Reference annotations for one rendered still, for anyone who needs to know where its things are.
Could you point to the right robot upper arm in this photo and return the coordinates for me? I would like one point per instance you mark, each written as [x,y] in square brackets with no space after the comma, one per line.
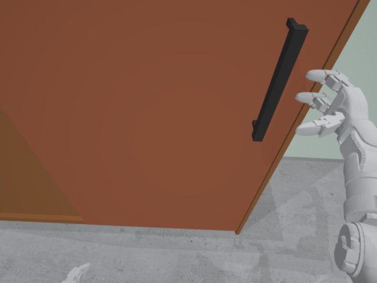
[356,252]

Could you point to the left robot hand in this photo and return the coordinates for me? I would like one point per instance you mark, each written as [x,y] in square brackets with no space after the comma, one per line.
[77,274]

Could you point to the handle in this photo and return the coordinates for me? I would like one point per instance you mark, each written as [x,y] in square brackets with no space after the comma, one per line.
[290,51]

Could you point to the right robot hand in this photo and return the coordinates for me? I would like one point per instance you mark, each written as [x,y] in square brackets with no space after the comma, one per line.
[350,104]

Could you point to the right robot forearm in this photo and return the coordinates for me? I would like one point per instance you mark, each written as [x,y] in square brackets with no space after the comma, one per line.
[358,146]

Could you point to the wardrobe door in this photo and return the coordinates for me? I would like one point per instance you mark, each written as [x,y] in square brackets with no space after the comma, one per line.
[25,184]
[142,110]

